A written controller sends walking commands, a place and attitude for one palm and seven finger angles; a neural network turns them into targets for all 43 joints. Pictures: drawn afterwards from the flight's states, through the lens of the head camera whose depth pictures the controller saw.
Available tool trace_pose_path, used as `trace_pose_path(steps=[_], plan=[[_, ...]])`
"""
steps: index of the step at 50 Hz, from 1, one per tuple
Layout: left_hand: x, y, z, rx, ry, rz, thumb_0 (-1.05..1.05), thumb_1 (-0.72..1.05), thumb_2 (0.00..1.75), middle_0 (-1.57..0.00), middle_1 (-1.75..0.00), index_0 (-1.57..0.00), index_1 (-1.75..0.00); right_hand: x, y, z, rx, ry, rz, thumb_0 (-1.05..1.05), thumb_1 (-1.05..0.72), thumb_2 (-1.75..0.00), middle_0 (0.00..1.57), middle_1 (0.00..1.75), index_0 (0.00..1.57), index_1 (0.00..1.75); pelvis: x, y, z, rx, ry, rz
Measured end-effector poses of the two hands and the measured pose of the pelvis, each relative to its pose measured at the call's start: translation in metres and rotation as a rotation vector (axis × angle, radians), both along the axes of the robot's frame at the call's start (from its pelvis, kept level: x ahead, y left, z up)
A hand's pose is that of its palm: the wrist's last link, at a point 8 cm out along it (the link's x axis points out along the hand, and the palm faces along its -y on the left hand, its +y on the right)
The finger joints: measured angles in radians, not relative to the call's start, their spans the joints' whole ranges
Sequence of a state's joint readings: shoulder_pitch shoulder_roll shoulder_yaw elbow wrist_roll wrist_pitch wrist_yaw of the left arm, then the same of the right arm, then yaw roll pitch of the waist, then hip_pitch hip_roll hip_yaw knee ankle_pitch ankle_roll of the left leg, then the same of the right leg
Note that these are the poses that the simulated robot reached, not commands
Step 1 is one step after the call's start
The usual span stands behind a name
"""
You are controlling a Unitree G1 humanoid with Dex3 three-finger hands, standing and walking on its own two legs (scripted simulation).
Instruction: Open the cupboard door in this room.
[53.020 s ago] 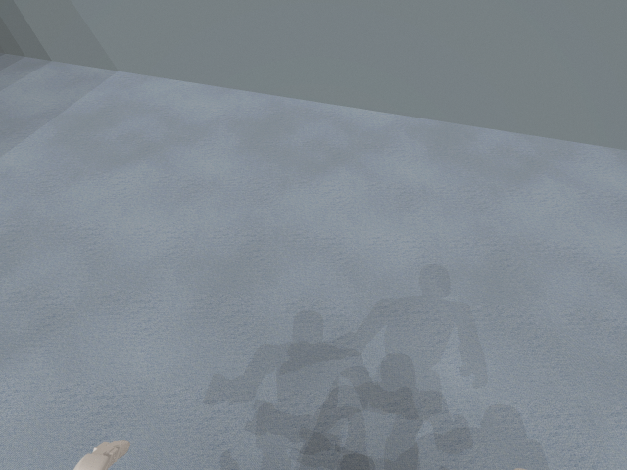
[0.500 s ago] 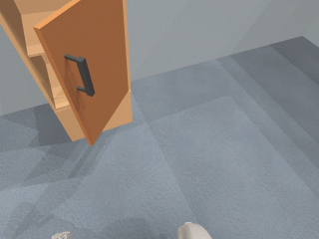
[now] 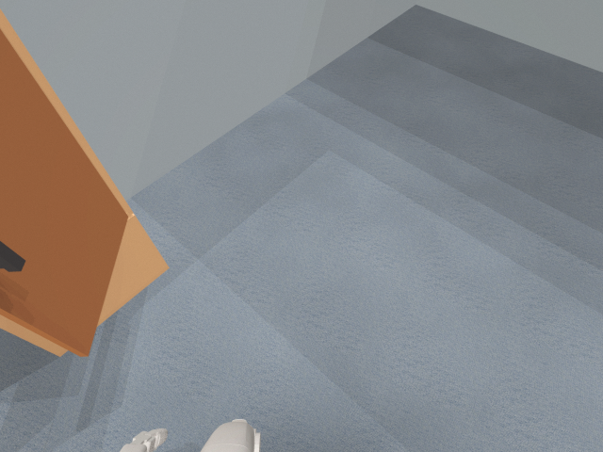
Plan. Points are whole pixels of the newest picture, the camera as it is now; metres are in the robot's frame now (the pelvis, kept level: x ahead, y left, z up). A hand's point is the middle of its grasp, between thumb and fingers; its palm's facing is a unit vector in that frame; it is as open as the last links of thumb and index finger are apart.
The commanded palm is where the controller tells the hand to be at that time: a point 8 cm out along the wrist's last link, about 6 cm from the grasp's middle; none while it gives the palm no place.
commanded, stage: walk to a spot facing it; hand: left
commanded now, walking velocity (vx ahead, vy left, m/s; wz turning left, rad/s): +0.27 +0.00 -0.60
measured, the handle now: out of the picture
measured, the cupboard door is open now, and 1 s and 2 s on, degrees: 44 44 44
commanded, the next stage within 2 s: turn to face it in 1.68 s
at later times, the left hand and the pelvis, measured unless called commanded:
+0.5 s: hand (242, 333) +0.31 +0.12 -0.17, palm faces -0.37 -0.91 -0.18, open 7.4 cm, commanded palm none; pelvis +0.13 -0.02 -0.01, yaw -19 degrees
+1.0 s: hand (286, 293) +0.39 +0.05 -0.16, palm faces -0.38 -0.90 -0.20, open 7.3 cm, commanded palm none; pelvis +0.32 -0.12 +0.00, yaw -29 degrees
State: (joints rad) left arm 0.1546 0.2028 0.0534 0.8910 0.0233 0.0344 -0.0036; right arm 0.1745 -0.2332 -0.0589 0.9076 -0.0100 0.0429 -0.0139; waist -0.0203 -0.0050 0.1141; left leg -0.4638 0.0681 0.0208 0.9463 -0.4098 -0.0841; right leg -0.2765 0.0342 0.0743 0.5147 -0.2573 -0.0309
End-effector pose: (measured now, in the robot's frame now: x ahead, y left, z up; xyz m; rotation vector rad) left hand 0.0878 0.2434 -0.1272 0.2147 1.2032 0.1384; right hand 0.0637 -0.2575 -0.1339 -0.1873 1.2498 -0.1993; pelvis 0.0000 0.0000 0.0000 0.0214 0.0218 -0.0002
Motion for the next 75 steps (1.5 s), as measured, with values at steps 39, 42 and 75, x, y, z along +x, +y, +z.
trace_pose_path(steps=[39, 42, 75], plan=[[0.298, -0.151, 0.002, -0.016, -0.008, -0.434, 0.0, 0.93, 0.9, -0.2, -0.3, -0.2, -0.3, 0.092, -0.074, -0.003, 0.05, -0.026, -0.45, 0.01, -0.91, -0.9, 0.2, 0.3, 0.19, 0.3, 0.218, -0.094, 0.002, -0.005, -0.006, -0.449], [0.302, -0.15, 0.004, -0.009, 0.035, -0.415, 0.0, 0.93, 0.9, -0.2, -0.3, -0.2, -0.3, 0.142, -0.093, 0.004, 0.041, -0.106, -0.433, 0.0, -0.91, -0.9, 0.2, 0.3, 0.19, 0.3, 0.243, -0.104, 0.005, -0.009, 0.002, -0.467], [0.693, -0.367, 0.0, -0.066, -0.047, -0.785, 0.0, 0.92, 0.9, -0.19, -0.3, -0.19, -0.29, 0.237, -0.075, 0.006, 0.135, 0.277, -0.836, 0.0, -0.92, -0.9, 0.2, 0.3, 0.19, 0.3, 0.533, -0.224, -0.001, -0.013, 0.003, -0.743]])
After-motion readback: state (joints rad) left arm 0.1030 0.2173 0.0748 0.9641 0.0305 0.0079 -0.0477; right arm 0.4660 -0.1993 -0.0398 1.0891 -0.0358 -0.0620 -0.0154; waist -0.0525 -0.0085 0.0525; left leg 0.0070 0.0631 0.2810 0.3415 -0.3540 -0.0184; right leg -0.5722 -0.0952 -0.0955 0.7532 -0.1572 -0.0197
